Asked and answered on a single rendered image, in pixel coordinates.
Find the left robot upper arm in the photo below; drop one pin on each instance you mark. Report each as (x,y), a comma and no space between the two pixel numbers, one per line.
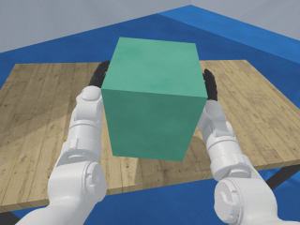
(74,189)

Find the right robot hand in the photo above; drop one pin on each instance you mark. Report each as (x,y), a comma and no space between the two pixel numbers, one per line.
(210,85)

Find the table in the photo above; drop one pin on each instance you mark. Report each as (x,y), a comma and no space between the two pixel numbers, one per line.
(37,101)

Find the robot left forearm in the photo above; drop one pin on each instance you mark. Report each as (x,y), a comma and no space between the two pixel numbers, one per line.
(85,128)

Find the carton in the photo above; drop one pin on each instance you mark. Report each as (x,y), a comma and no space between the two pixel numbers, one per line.
(153,96)

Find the robot right forearm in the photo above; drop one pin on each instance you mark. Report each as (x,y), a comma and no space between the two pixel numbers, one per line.
(227,158)

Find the right robot upper arm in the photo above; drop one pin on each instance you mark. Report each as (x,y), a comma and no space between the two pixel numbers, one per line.
(247,201)

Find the left robot hand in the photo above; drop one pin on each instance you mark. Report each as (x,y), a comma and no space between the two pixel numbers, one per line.
(99,74)

